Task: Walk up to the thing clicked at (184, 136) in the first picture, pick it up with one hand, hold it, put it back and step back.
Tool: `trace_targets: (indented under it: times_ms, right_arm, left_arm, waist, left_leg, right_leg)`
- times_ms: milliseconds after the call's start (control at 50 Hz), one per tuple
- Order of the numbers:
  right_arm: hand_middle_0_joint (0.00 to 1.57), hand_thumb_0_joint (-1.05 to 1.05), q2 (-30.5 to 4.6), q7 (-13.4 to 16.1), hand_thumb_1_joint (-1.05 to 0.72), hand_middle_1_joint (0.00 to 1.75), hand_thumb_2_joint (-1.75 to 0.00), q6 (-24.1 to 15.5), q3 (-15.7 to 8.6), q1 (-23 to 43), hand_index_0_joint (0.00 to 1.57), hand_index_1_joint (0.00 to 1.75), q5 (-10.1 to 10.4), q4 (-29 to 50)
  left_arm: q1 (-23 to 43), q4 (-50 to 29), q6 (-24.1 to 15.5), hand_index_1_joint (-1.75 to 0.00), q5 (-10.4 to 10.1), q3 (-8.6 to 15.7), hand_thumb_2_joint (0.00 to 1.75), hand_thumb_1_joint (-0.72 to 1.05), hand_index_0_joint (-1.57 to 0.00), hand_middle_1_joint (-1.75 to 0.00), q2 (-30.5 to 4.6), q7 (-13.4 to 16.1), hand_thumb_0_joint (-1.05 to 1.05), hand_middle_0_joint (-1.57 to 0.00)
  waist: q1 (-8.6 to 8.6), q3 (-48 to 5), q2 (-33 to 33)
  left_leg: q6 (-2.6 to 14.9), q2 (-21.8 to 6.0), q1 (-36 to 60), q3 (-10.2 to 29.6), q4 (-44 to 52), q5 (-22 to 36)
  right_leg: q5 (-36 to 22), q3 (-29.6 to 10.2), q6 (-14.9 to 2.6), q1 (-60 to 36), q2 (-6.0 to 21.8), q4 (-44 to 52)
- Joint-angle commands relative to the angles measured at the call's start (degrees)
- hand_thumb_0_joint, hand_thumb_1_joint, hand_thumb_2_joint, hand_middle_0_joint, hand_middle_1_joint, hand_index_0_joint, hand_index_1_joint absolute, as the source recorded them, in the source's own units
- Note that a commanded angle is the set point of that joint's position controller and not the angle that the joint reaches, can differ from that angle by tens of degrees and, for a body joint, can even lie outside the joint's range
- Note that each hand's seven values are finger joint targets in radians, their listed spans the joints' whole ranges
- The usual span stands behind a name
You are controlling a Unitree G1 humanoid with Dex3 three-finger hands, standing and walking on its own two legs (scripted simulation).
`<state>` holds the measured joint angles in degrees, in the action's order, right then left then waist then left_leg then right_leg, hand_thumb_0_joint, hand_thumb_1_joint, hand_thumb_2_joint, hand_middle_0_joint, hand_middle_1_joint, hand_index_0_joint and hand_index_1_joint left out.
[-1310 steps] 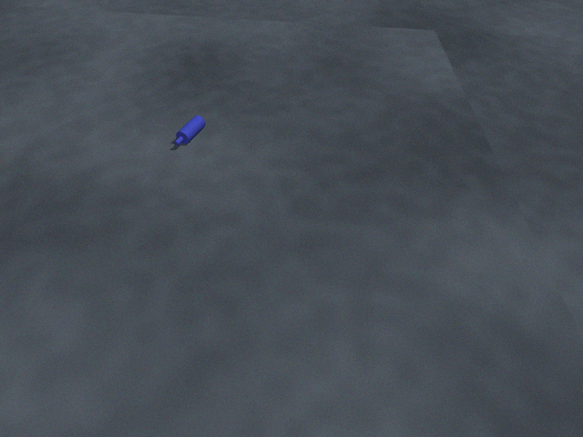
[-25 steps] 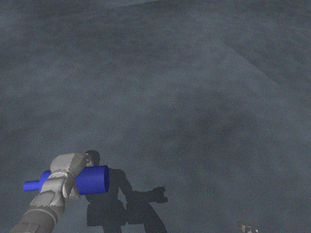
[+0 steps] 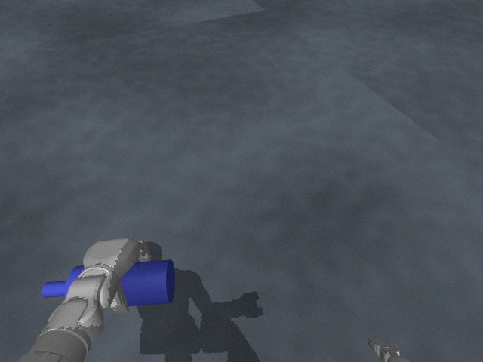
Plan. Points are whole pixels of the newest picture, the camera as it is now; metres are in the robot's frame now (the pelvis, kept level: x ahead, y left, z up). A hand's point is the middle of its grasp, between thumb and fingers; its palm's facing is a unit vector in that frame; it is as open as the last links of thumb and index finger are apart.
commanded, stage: hold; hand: left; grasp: from above
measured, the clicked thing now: (109, 285) +0.30 +0.26 -0.09
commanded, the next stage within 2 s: crouch in 1.12 s
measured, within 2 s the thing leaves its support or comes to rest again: neither
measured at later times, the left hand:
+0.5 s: hand (119, 285) +0.28 +0.21 -0.03, palm faces -0.45 -0.06 -0.89, open 10.5 cm
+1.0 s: hand (116, 284) +0.28 +0.22 -0.03, palm faces -0.47 -0.06 -0.88, open 10.5 cm
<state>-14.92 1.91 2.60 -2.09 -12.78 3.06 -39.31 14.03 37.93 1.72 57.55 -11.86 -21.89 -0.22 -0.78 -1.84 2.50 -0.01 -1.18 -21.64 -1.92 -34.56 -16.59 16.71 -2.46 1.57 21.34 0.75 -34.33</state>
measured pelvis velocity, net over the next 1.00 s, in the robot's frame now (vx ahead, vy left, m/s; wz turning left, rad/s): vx -0.01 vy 0.00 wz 0.00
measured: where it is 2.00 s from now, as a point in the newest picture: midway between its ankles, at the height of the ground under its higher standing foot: outside the picture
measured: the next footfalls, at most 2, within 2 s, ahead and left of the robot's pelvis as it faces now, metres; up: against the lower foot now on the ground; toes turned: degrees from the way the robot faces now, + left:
none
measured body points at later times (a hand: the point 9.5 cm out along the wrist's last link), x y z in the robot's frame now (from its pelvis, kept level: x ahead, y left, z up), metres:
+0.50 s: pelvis -0.01 +0.00 +0.01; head +0.00 -0.03 +0.46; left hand +0.30 +0.21 +0.02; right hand +0.13 -0.26 -0.11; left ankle +0.01 +0.12 -0.73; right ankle +0.01 -0.14 -0.73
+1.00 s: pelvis -0.01 +0.00 +0.01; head +0.01 -0.03 +0.46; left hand +0.30 +0.22 +0.02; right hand +0.14 -0.25 -0.11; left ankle +0.01 +0.12 -0.73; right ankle +0.01 -0.14 -0.73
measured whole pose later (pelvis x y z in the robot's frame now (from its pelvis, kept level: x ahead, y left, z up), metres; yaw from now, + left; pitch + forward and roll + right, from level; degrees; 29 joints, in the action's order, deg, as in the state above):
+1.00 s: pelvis -0.01 +0.00 +0.01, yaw +0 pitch +1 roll +0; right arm -14.5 3.2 3.4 -0.9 -10.4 3.8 -38.8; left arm 13.2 34.6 1.2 57.0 -12.2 -22.3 -3.1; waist 0.3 0.6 2.9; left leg -0.1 -0.9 -15.8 -2.1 -28.2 -13.0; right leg 13.6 -2.6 1.4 16.1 1.0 -29.0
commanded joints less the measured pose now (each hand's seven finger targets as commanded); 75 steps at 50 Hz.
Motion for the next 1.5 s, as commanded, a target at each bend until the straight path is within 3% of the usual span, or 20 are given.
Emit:
trace_targets:
  times_ms: [0, 120, 380, 500, 520, 560, 600, 640, 760, 860, 900, 940, 960, 1020, 1140, 1180, 1200, 1220, 1360, 1480]
  right_arm:
    - [0.20, 0.00, -7.7, 0.5, -0.89, 0.30, -0.89, -2.3, -2.7, 3.8, 0.20, 0.30, 0.0, 7.6]
    - [0.20, 0.00, -7.5, 0.7, -0.89, 0.30, -0.89, -2.4, -2.3, 4.9, 0.20, 0.30, 0.1, 8.2]
    - [0.20, 0.00, -7.2, 1.2, -0.89, 0.30, -0.90, -2.4, -1.9, 6.1, 0.20, 0.30, 0.3, 8.3]
    - [0.20, 0.00, -6.9, 1.1, -0.90, 0.30, -0.90, -2.3, -1.5, 7.4, 0.20, 0.30, 0.5, 9.0]
    - [0.20, 0.00, -6.8, 1.2, -0.89, 0.30, -0.90, -2.2, -1.5, 7.6, 0.20, 0.30, 0.5, 9.0]
    - [0.20, 0.00, -6.9, 1.3, -0.90, 0.30, -0.90, -2.1, -1.5, 7.6, 0.20, 0.30, 0.5, 9.1]
    - [0.20, 0.00, -6.9, 1.5, -0.90, 0.30, -0.90, -2.1, -1.4, 7.5, 0.20, 0.30, 0.6, 9.1]
    - [0.20, 0.00, -6.7, 1.5, -0.90, 0.30, -0.90, -2.1, -1.4, 7.3, 0.20, 0.30, 0.6, 9.2]
    - [0.20, 0.00, -6.8, 1.7, -0.90, 0.30, -0.90, -2.1, -1.3, 7.2, 0.20, 0.30, 0.7, 9.2]
    - [0.20, 0.00, -6.9, 1.7, -0.90, 0.30, -0.90, -1.9, -1.4, 7.6, 0.20, 0.30, 0.5, 8.6]
    - [0.20, 0.00, -6.8, 1.7, -0.90, 0.30, -0.90, -1.9, -1.5, 7.0, 0.20, 0.30, 0.5, 8.4]
    - [0.20, 0.00, -6.6, 1.7, -0.90, 0.30, -0.90, -1.9, -1.6, 7.0, 0.20, 0.30, 0.5, 8.1]
    - [0.20, 0.00, -6.8, 1.7, -0.90, 0.30, -0.90, -1.9, -1.7, 7.1, 0.20, 0.30, 0.5, 8.1]
    - [0.20, 0.00, -7.0, 1.7, -0.90, 0.30, -0.90, -1.9, -2.0, 6.9, 0.20, 0.30, 0.4, 7.8]
    - [0.20, 0.00, -7.1, 1.7, -0.90, 0.30, -0.90, -1.6, -2.0, 6.8, 0.20, 0.30, 0.7, 8.4]
    - [0.20, 0.00, -6.9, 1.6, -0.89, 0.30, -0.90, -1.6, -2.1, 6.6, 0.20, 0.30, 0.7, 9.0]
    - [0.20, 0.00, -6.9, 1.7, -0.92, 0.30, -0.91, -1.6, -2.0, 6.8, 0.20, 0.30, 0.7, 8.8]
    - [0.20, 0.00, -7.0, 1.8, -0.87, 0.30, -0.89, -1.4, -2.1, 6.6, 0.20, 0.30, 0.7, 8.8]
    - [0.20, 0.00, -6.9, 1.8, -0.88, 0.30, -0.90, -0.7, -2.0, 5.3, 0.20, 0.30, 0.4, 8.3]
    - [0.20, 0.00, -7.5, 0.9, -0.88, 0.30, -0.89, 0.0, -2.8, 3.2, 0.20, 0.30, -1.3, 5.9]
  left_arm:
    - [20.1, -13.3, 0.0, -0.66, -0.2, 6.6, 0.83, 0.82, -1.14, -0.67, -13.3, 1.9, 0.00, -1.13]
    - [19.3, -14.6, -0.4, -0.65, -0.7, 6.3, 0.80, 0.82, -1.14, -0.67, -13.0, 0.9, 0.00, -1.12]
    - [19.4, -15.3, -0.2, -0.66, -0.6, 6.5, 0.84, 0.81, -1.15, -0.66, -12.8, 1.0, 0.00, -1.14]
    - [19.7, -16.1, 0.2, -0.67, -0.7, 6.2, 0.85, 0.82, -1.15, -0.67, -12.9, -0.2, 0.00, -1.15]
    - [19.1, -17.3, 0.2, -0.67, -1.0, 6.6, 0.83, 0.83, -1.15, -0.68, -13.2, -0.6, 0.00, -1.14]
    - [18.6, -16.0, 0.1, -0.66, -0.9, 6.0, 0.83, 0.81, -1.14, -0.67, -12.7, -1.2, 0.00, -1.14]
    - [19.8, -16.7, -0.1, -0.66, -0.5, 7.3, 0.83, 0.79, -1.13, -0.67, -14.4, -1.2, 0.00, -1.12]
    - [19.4, -17.7, -0.3, -0.66, -0.8, 6.0, 0.80, 0.80, -1.13, -0.68, -12.6, -1.5, 0.00, -1.11]
    - [18.4, -16.9, -0.4, -0.67, -1.1, 6.4, 0.83, 0.81, -1.14, -0.67, -12.7, -0.9, 0.00, -1.13]
    - [22.6, -17.9, -0.6, -0.68, -0.1, 7.5, 0.87, 0.79, -1.13, -0.68, -14.6, 0.5, 0.00, -1.13]
    - [20.5, -16.3, -0.5, -0.67, -0.2, 7.2, 0.86, 0.78, -1.13, -0.67, -13.8, 0.6, 0.00, -1.13]
    - [21.4, -17.0, -0.5, -0.69, -0.3, 6.9, 0.87, 0.78, -1.12, -0.69, -13.6, 0.4, 0.00, -1.12]
    - [21.6, -17.4, -0.5, -0.68, -0.2, 7.8, 0.88, 0.77, -1.12, -0.68, -14.6, 0.4, 0.00, -1.12]
    - [20.7, -16.4, -0.6, -0.68, -0.5, 7.1, 0.87, 0.78, -1.13, -0.68, -13.7, 0.0, 0.00, -1.12]
    - [17.8, -14.3, -0.9, -0.68, -1.1, 6.8, 0.85, 0.77, -1.11, -0.68, -13.3, -1.1, 0.00, -1.10]
    - [17.7, -16.8, -1.2, -0.67, -1.2, 6.3, 0.85, 0.78, -1.12, -0.68, -12.8, -1.4, 0.00, -1.12]
    - [19.0, -17.3, -1.4, -0.71, -1.2, 5.9, 0.77, 0.86, -1.17, -0.76, -13.1, -1.6, 0.00, -1.11]
    - [19.4, -16.8, -1.6, -0.67, -0.9, 7.0, 0.78, 0.78, -1.09, -0.70, -14.1, -1.5, 0.00, -1.03]
    - [15.8, -9.6, -3.7, -0.65, 0.7, 7.5, 0.77, 0.70, -1.05, -0.67, -12.6, 2.1, 0.00, -1.04]
    - [21.4, -0.6, -6.8, -0.68, 4.8, 8.4, 0.80, 0.72, -1.06, -0.70, -13.4, 9.8, 0.00, -1.04]
  waist:
    - [0.56, -15.3, -0.3]
    - [0.56, -13.8, -1.5]
    - [0.86, -13.7, -1.2]
    - [0.95, -12.4, -0.8]
    - [1.74, -13.3, -0.4]
    - [1.06, -12.3, -2.0]
    - [1.14, -12.3, -1.0]
    - [1.21, -12.9, -1.1]
    - [1.09, -12.7, -1.1]
    - [1.08, -13.5, 0.4]
    - [1.14, -13.6, -1.0]
    - [1.04, -14.8, -0.6]
    - [1.77, -15.5, 0.0]
    - [1.12, -15.3, -0.6]
    - [1.53, -12.4, -1.3]
    - [1.68, -13.7, -0.4]
    - [1.52, -14.2, -0.1]
    - [1.45, -13.9, 0.2]
    - [0.18, -9.4, -4.2]
    - [-1.40, -12.0, -3.3]
  left_leg:
    - [0.59, 1.9, 9.5, 0.2, 5.4, 12.6]
    - [0.65, 1.7, 10.0, 0.6, 6.8, 10.0]
    - [0.78, 1.9, 12.3, 0.0, 7.9, 11.9]
    - [1.01, 2.1, 11.9, -0.3, 9.1, 8.7]
    - [0.87, 2.0, 12.4, -0.1, 9.2, 9.6]
    - [0.99, 1.8, 12.4, 0.1, 9.3, 9.9]
    - [0.92, 2.0, 12.3, 0.0, 9.5, 9.6]
    - [0.95, 2.0, 12.7, -0.1, 9.6, 10.0]
    - [0.87, 1.8, 13.6, 0.0, 10.0, 10.8]
    - [0.63, 1.9, 14.3, -0.1, 10.0, 10.7]
    - [0.79, 1.9, 14.2, 0.0, 9.7, 11.7]
    - [0.81, 2.1, 14.6, -0.2, 9.4, 13.2]
    - [0.61, 2.1, 14.9, -0.1, 9.4, 14.0]
    - [0.55, 1.7, 15.2, 0.1, 9.3, 15.1]
    - [0.52, 1.5, 14.0, 0.4, 10.4, 14.1]
    - [0.65, 1.8, 14.6, 0.1, 10.1, 15.1]
    - [0.55, 1.6, 15.0, 0.1, 10.1, 15.7]
    - [0.63, 1.7, 15.2, 0.0, 10.0, 16.1]
    - [1.05, 2.4, 11.6, -0.1, 8.7, 13.1]
    - [0.67, 2.7, 4.0, 0.0, 0.4, 10.5]
  right_leg:
    - [-11.0, 1.7, -1.86, -4.6, -2.7, 5.8]
    - [-8.2, 1.8, -1.85, -5.0, -2.7, 7.1]
    - [-10.0, 1.7, -1.79, -6.1, -2.4, 8.4]
    - [-7.1, 1.3, -1.69, -6.7, -2.0, 9.8]
    - [-7.6, 1.5, -1.77, -7.1, -2.2, 9.5]
    - [-7.9, 1.6, -1.69, -6.8, -2.3, 9.7]
    - [-7.6, 1.5, -1.83, -7.0, -2.3, 9.9]
    - [-8.0, 1.5, -1.82, -7.2, -2.3, 10.0]
    - [-8.7, 1.7, -1.97, -7.3, -2.5, 10.0]
    - [-8.6, 1.7, -2.08, -7.1, -2.3, 10.2]
    - [-9.5, 1.8, -1.88, -7.5, -2.3, 10.2]
    - [-11.2, 1.5, -1.77, -8.2, -2.1, 9.9]
    - [-11.5, 1.7, -1.89, -8.9, -2.2, 9.8]
    - [-12.6, 2.0, -1.92, -9.0, -2.5, 9.6]
    - [-11.4, 2.3, -2.19, -8.3, -2.6, 10.2]
    - [-12.6, 2.1, -2.20, -9.1, -2.4, 10.1]
    - [-12.9, 2.1, -2.24, -8.9, -2.5, 10.0]
    - [-13.5, 2.1, -2.24, -8.9, -2.4, 10.1]
    - [-11.4, 1.9, -1.75, -6.0, -1.9, 10.0]
    - [-9.5, 1.9, -1.77, 2.1, -1.3, 2.9]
